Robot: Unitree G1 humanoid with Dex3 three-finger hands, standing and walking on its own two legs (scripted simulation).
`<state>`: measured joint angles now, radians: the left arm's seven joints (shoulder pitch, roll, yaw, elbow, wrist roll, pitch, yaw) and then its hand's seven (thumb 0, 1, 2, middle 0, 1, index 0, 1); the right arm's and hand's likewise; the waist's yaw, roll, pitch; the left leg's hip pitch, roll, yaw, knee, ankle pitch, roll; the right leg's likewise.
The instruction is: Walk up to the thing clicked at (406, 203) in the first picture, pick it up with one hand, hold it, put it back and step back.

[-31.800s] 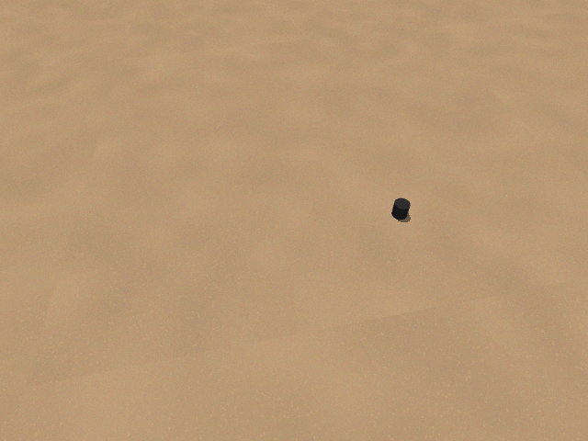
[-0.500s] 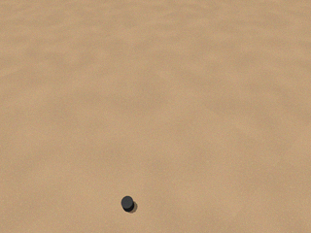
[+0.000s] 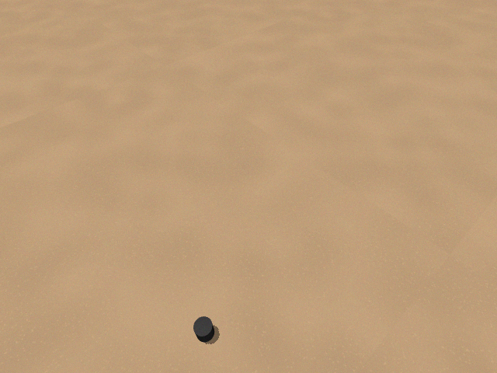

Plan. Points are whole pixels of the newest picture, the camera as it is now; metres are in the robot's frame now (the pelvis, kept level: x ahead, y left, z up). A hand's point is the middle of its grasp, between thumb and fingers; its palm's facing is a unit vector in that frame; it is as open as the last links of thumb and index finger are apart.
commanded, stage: stand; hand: left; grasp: from above
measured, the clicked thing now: (204, 329) +0.42 +0.22 -0.75
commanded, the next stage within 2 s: step back in 0.14 s
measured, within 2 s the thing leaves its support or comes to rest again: neither
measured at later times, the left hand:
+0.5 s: hand out of the picture +0.04 +0.27 -0.17, palm faces +0.00 -0.91 -0.41, open 7.4 cm
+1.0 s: hand out of the picture -0.09 +0.27 -0.16, palm faces +0.09 -0.90 -0.42, open 7.4 cm
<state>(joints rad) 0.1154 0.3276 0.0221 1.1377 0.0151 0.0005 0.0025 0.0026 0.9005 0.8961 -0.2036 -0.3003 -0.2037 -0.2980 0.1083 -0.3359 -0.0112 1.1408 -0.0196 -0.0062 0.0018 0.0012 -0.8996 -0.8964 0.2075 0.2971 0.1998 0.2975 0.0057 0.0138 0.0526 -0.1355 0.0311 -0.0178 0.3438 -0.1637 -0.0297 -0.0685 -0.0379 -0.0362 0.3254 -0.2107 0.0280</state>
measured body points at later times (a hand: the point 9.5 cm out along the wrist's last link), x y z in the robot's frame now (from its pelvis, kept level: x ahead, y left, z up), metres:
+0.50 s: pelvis -0.06 -0.01 -0.03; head +0.00 -0.01 +0.42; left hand +0.04 +0.32 -0.15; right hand +0.05 -0.32 -0.16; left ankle +0.02 +0.14 -0.75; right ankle -0.05 -0.12 -0.73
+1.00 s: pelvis -0.18 -0.01 -0.03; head -0.10 -0.01 +0.41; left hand -0.09 +0.31 -0.13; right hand -0.06 -0.32 -0.17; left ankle -0.21 +0.12 -0.73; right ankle -0.08 -0.12 -0.75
